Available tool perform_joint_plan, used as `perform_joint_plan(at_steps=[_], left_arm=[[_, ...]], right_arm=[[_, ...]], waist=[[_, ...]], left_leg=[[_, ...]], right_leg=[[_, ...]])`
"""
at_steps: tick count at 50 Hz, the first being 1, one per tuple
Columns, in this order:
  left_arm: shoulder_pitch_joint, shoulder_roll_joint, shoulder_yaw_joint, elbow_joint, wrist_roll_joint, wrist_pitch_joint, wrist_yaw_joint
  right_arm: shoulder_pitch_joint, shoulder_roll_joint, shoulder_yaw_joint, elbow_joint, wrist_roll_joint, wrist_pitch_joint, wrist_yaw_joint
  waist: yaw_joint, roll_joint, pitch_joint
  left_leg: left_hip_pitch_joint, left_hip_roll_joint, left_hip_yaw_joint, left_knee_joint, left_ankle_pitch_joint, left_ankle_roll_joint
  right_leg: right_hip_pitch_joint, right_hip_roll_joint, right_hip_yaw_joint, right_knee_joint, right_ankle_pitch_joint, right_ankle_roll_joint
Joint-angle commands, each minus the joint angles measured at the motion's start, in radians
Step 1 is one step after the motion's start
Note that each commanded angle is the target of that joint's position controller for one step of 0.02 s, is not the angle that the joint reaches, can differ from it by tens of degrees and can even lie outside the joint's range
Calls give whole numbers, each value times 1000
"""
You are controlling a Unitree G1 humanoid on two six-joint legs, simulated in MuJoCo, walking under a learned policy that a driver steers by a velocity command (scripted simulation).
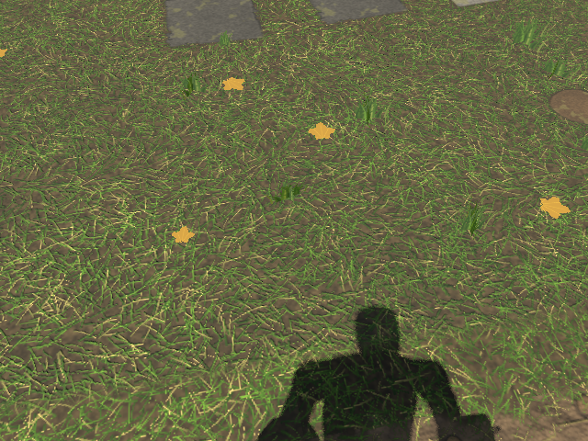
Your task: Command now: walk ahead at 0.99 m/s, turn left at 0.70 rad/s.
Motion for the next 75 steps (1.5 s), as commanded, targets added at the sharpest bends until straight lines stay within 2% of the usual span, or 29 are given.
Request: perform_joint_plan(at_steps=[1,7,11,12,13,14,15,17,20,24,29,31,33,34,35,36,38,39,42,47,53,54,55,58,62,70,73,74,75], left_arm=[[-198,36,1,-91,8,-37,12],[-113,186,27,-70,-2,-16,45],[-214,276,49,-116,-27,33,42],[-260,193,27,-109,-36,18,30],[-179,-25,-34,-162,-9,-28,14],[-100,-7,-55,-236,-41,-72,4],[-231,119,-33,-246,-59,-92,4],[-274,99,-30,-247,-40,-81,22],[-242,112,-18,-225,-7,-42,36],[-483,22,-42,-314,16,-30,38],[-550,64,-9,-355,-41,-48,20],[-518,114,15,-351,-58,-58,21],[-184,185,58,-285,-69,-57,33],[77,208,52,-233,-54,-42,41],[122,294,63,-156,-3,-44,10],[87,167,41,-177,-9,-41,0],[14,103,22,-155,-9,-20,4],[1,111,22,-140,-7,-20,-3],[-4,46,-5,-110,-26,-22,-10],[-26,155,23,-107,-56,-7,23],[42,119,4,-84,-55,8,18],[29,58,-20,-113,-28,4,19],[149,-23,-50,-150,-91,-3,27],[-28,65,-31,-137,-65,26,42],[-117,-3,-37,-190,-65,73,14],[-342,36,-44,-273,-24,49,-48],[-94,158,13,-224,-26,47,-51],[61,203,39,-182,-22,62,-31],[63,257,33,-154,-21,76,-6]], right_arm=[[36,21,12,-53,-10,15,8],[-143,-28,9,-127,-13,-16,74],[338,-223,-86,-42,3,34,56],[470,-248,-104,5,11,47,35],[372,-265,-89,-3,-14,38,41],[248,-196,-54,-84,-54,-5,49],[241,-130,-49,-112,-48,-29,54],[146,-119,-44,-114,-44,-69,66],[60,-108,-38,-138,-37,-74,35],[125,-71,-26,-97,-15,-54,-12],[173,-83,-41,-51,-3,-36,-21],[162,-81,-50,-43,-3,-30,-28],[97,-96,-49,-60,-47,-23,-15],[83,-9,-15,-84,-82,-26,-4],[360,116,20,-90,-2,-37,7],[296,17,24,-59,23,-32,-4],[-13,-47,18,-119,-34,-52,3],[-104,-33,20,-154,-59,-72,4],[-125,3,31,-180,-60,-90,11],[-248,7,51,-223,-62,-121,36],[-54,-114,-24,-190,-42,-114,-2],[176,-188,-49,-163,-46,-103,-18],[230,-236,-55,-131,-58,-88,-4],[119,-65,-22,-108,-54,-76,-5],[-5,14,-10,-67,-60,-80,5],[34,-163,-45,-15,-50,-92,-11],[86,-249,-55,-5,-38,-63,-17],[62,-237,-46,-11,-28,-63,-13],[152,-88,-8,-20,-62,-67,-3]], waist=[[-89,-112,115],[-54,-37,114],[-334,-171,-165],[-391,-34,-149],[-194,366,-78],[-92,347,-281],[-141,109,-193],[-32,-162,-43],[15,-136,10],[-91,-66,71],[-148,46,6],[-113,75,-6],[82,104,-216],[167,41,-396],[-12,-588,-513],[45,-477,-377],[72,-95,-123],[54,-49,-60],[-23,-124,-43],[-36,-107,28],[-171,-85,-107],[-264,22,-281],[-182,345,-403],[-160,41,-62],[-52,47,53],[-65,-87,104],[89,30,-101],[187,-2,-169],[89,-254,-221]], left_leg=[[-23,48,-37,-94,158,-7],[80,-78,184,-491,350,67],[673,-208,206,-447,78,164],[880,-180,98,-555,105,209],[963,-132,-208,-597,133,312],[1041,67,-786,-904,-382,465],[938,89,-860,-1064,-542,390],[646,52,-776,-1067,-474,328],[434,-72,-533,-1062,-211,311],[304,-188,-319,-1037,38,246],[386,-170,-391,-954,-48,173],[511,-135,-429,-865,89,150],[557,-152,-346,-534,444,95],[367,-163,-285,-191,267,77],[21,-305,-201,151,-372,20],[-109,-205,-159,220,-290,31],[-87,-164,-93,151,-188,48],[-64,-147,-88,56,-176,51],[24,-108,-82,-181,-179,32],[321,-137,-37,-593,86,-26],[838,-123,-50,-734,57,1],[1097,78,-266,-745,-170,70],[1217,291,-784,-936,-584,201],[890,210,-511,-996,-323,155],[627,136,-159,-1079,6,117],[570,52,234,-1123,584,49],[675,83,223,-706,1131,30],[551,52,229,-461,1027,-3],[305,-89,215,-71,-158,-53]], right_leg=[[-165,-226,63,-305,258,-86],[75,-232,-98,-261,787,-27],[51,-267,-49,402,1403,-41],[-167,-131,-42,839,761,2],[-548,84,89,1272,-289,41],[-754,98,325,1328,-282,-2],[-748,36,361,1212,-175,-51],[-654,-35,368,991,-38,-47],[-528,-88,371,793,13,28],[-443,-45,272,363,275,102],[-264,16,294,79,423,118],[-251,4,311,38,353,97],[58,-27,261,106,291,44],[406,-163,417,231,80,-2],[637,-399,1111,-71,-366,-219],[555,-384,1237,-160,-627,-221],[252,-265,927,-172,-308,-190],[149,-218,844,-170,-150,-194],[44,-143,735,-197,40,-219],[-278,-152,657,-262,49,-209],[-368,-56,544,150,294,-79],[-512,-3,459,492,145,-44],[-739,24,365,812,-227,-21],[-863,-119,298,983,-32,-15],[-797,-211,307,902,6,-12],[-473,-74,97,322,425,-49],[-118,67,69,249,348,-116],[138,46,130,176,473,-151],[392,-132,354,244,854,-178]])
